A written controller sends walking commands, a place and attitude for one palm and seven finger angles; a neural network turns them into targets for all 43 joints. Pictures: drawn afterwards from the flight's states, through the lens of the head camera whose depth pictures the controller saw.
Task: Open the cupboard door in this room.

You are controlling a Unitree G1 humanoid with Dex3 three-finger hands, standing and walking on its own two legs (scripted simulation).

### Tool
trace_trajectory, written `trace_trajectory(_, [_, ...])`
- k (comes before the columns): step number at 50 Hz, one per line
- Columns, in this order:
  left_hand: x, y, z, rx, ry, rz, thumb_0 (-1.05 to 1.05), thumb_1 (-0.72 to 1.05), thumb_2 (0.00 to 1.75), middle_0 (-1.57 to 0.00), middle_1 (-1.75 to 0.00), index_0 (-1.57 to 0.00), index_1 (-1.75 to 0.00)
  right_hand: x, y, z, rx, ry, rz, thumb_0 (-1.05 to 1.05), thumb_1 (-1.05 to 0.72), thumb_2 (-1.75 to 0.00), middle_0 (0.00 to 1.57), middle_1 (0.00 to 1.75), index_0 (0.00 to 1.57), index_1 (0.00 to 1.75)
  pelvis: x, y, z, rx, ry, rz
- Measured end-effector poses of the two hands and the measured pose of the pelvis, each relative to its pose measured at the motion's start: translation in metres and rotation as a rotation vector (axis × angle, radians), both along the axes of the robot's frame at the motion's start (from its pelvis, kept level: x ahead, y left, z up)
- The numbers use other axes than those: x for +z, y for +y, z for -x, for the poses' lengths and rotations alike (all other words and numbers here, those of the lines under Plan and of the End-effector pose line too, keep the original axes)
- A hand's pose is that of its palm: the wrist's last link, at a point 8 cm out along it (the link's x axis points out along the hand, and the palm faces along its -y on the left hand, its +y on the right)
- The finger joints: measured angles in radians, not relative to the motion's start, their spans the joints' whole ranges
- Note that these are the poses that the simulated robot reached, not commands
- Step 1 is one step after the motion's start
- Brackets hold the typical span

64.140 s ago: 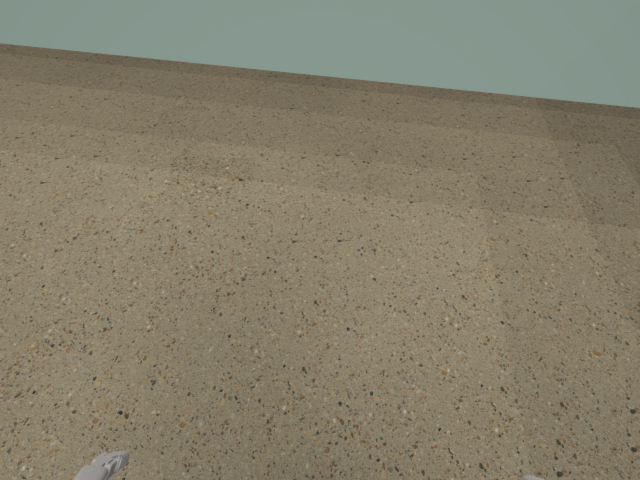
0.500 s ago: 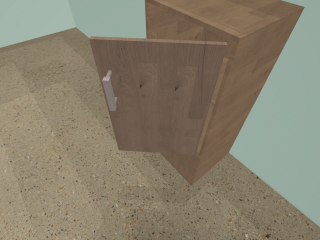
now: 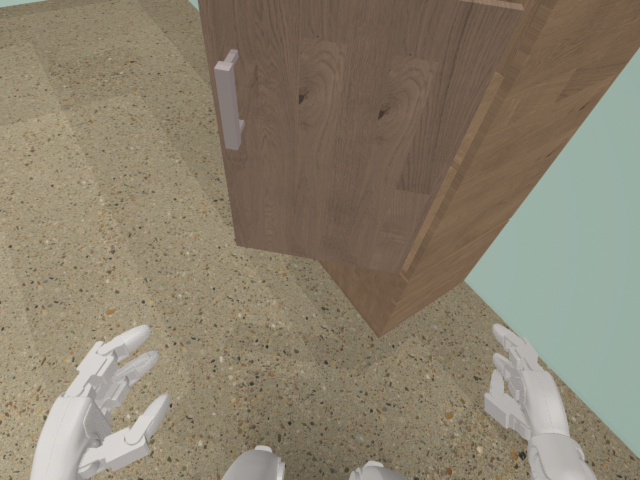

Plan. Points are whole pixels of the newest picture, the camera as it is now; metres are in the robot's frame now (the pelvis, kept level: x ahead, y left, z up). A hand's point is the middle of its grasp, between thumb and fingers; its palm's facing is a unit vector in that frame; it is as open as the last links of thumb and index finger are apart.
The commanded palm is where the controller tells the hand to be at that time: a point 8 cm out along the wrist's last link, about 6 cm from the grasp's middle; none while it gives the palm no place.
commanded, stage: raise the hand with hooked fingers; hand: left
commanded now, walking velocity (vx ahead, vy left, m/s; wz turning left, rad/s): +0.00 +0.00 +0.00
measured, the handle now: (232, 101) +0.59 +0.21 +0.12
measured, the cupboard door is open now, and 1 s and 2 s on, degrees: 47 47 47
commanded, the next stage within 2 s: move the hooked fingers beside the handle in 1.60 s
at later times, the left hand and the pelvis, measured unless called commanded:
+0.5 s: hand (119, 334) +0.24 +0.24 +0.07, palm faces +0.05 -1.00 -0.08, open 12.1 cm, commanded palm +0.21 +0.29 +0.08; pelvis +0.00 +0.00 +0.02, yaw +0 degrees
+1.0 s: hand (72, 268) +0.28 +0.30 +0.12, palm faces +0.02 -1.00 -0.05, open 14.0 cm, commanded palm +0.26 +0.34 +0.13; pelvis +0.01 +0.03 +0.04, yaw +0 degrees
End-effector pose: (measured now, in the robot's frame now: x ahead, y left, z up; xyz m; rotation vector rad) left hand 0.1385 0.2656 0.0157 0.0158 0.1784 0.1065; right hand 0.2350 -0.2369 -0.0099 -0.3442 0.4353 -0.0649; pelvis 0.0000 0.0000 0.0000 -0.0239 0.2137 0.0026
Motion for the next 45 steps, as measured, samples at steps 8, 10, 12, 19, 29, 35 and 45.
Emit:
trace_trajectory(8, [0.051, -0.007, -0.04, -0.124, -0.254, -0.093, 0.01, 0.33, 0.65, -0.23, -0.67, -0.23, -0.67, -0.059, 0.029, 0.033, 0.043, 0.155, -0.104, 0.01, -0.91, -0.9, 0.2, 0.3, 0.2, 0.3, -0.008, -0.008, 0.011, 0.038, 0.011, 0.031])
trace_trajectory(10, [0.046, -0.015, -0.061, -0.22, -0.181, -0.074, 0.01, 0.28, 0.63, -0.23, -0.7, -0.24, -0.7, -0.067, 0.028, 0.051, 0.002, 0.202, -0.136, 0.01, -0.9, -0.9, 0.2, 0.3, 0.2, 0.3, -0.005, -0.01, 0.013, 0.028, 0.011, 0.025])
trace_trajectory(12, [0.04, -0.018, -0.076, -0.265, -0.084, -0.041, 0.01, 0.23, 0.61, -0.24, -0.73, -0.24, -0.73, -0.069, 0.023, 0.07, -0.054, 0.243, -0.158, 0.01, -0.9, -0.9, 0.2, 0.3, 0.21, 0.3, 0.001, -0.011, 0.012, 0.014, 0.008, 0.014])
trace_trajectory(19, [0.063, 0.014, -0.08, -0.057, -0.085, -0.027, 0.01, 0.07, 0.54, -0.26, -0.83, -0.26, -0.84, -0.054, -0.014, 0.119, -0.208, 0.321, -0.112, 0.02, -0.9, -0.9, 0.21, 0.3, 0.2, 0.3, 0.019, -0.011, 0.0, -0.017, -0.008, -0.007])
trace_trajectory(29, [0.056, 0.027, -0.081, -0.145, -0.081, -0.026, 0.0, -0.16, 0.44, -0.27, -0.98, -0.27, -0.99, -0.033, -0.037, 0.106, -0.207, 0.276, 0.008, 0.02, -0.91, -0.9, 0.2, 0.29, 0.2, 0.3, 0.024, 0.001, 0.0, -0.001, -0.022, 0.007])
trace_trajectory(35, [0.083, 0.041, -0.099, -0.12, -0.193, -0.037, 0.0, -0.3, 0.38, -0.28, -1.07, -0.28, -1.08, -0.014, -0.012, 0.079, -0.161, 0.174, -0.018, 0.02, -0.91, -0.9, 0.2, 0.29, 0.2, 0.3, 0.031, 0.009, -0.004, -0.004, -0.053, 0.011])
trace_trajectory(45, [0.094, 0.071, -0.113, -0.107, -0.106, -0.028, -0.01, -0.47, 0.31, -0.29, -1.18, -0.29, -1.18, -0.011, 0.033, 0.058, -0.07, 0.156, -0.086, 0.01, -0.9, -0.9, 0.2, 0.3, 0.2, 0.3, 0.038, 0.024, -0.007, 0.005, -0.075, 0.017])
